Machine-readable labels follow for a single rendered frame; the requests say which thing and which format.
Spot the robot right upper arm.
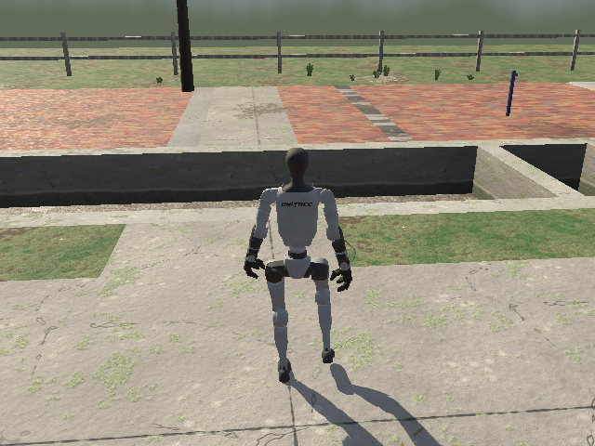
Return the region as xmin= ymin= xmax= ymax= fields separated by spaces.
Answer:
xmin=316 ymin=188 xmax=341 ymax=241

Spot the robot left upper arm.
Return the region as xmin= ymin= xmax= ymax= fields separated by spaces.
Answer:
xmin=253 ymin=188 xmax=278 ymax=239

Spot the right robot forearm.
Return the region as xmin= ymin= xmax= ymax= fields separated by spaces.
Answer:
xmin=332 ymin=226 xmax=350 ymax=270

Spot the right robot hand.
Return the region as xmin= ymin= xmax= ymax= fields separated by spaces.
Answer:
xmin=330 ymin=267 xmax=352 ymax=292

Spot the robot head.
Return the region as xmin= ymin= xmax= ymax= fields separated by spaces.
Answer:
xmin=282 ymin=148 xmax=313 ymax=192

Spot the humanoid robot torso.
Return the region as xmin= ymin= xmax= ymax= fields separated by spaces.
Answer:
xmin=276 ymin=183 xmax=319 ymax=279

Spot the left robot forearm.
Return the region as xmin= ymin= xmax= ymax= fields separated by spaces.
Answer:
xmin=245 ymin=224 xmax=263 ymax=262

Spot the left robot hand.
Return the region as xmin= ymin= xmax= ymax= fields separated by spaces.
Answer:
xmin=244 ymin=259 xmax=265 ymax=279

